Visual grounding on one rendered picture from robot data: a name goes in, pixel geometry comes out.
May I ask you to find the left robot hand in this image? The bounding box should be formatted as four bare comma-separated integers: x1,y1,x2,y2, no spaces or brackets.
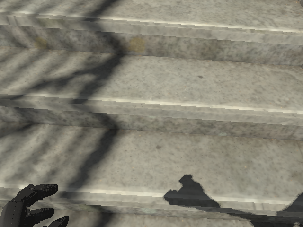
0,183,69,227

